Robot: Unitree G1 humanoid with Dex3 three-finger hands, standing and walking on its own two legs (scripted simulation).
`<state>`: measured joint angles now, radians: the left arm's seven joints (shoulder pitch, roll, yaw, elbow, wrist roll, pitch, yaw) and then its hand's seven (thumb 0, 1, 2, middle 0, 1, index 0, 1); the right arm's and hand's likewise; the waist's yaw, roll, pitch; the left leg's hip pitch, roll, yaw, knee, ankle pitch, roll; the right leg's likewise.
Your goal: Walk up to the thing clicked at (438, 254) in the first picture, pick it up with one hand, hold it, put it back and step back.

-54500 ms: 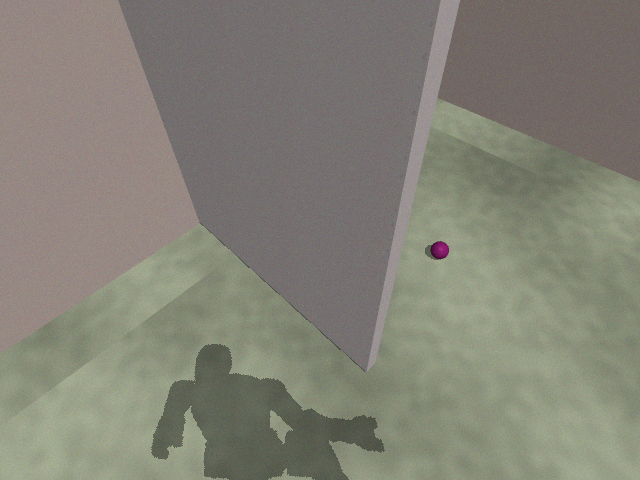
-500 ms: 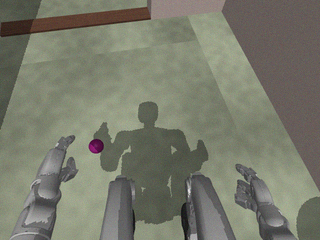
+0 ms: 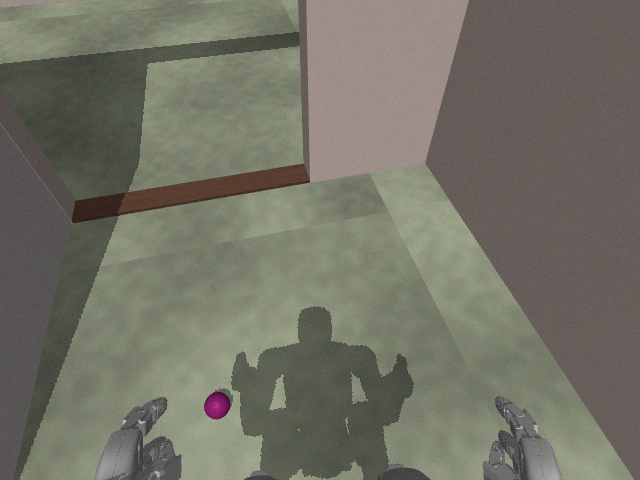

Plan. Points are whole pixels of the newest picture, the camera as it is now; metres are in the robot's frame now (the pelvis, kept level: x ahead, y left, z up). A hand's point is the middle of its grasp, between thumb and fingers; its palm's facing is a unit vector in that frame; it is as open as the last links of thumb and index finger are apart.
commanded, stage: home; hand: left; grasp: from above
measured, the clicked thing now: (217, 405) +0.44 +0.27 -0.67
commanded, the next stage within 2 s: none
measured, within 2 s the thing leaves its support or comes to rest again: neither
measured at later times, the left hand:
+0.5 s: hand out of the picture +0.16 +0.18 -0.03, palm faces +0.07 -0.98 -0.19, open 7.4 cm
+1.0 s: hand (175, 476) +0.17 +0.17 -0.03, palm faces +0.05 -0.98 -0.20, open 7.4 cm
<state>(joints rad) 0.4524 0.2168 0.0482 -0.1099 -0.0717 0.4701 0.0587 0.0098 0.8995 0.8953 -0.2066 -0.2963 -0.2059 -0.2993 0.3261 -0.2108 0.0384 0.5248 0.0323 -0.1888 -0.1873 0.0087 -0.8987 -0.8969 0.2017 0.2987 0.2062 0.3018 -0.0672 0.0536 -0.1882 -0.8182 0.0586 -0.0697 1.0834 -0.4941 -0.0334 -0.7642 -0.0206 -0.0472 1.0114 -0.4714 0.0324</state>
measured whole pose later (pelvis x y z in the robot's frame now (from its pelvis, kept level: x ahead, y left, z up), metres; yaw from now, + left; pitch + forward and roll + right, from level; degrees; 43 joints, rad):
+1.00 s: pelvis +0.01 +0.00 +0.01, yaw +1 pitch +9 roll -2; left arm 0.50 0.22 0.03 -0.13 -0.05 0.46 0.01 0.01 0.90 0.89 -0.20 -0.30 -0.20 -0.30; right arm 0.29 -0.22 0.03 0.55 0.01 -0.26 -0.19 0.01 -0.90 -0.90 0.20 0.30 0.21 0.30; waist -0.04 0.05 -0.16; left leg -0.69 0.05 -0.06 1.00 -0.47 -0.04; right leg -0.64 -0.03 -0.05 0.95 -0.46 0.03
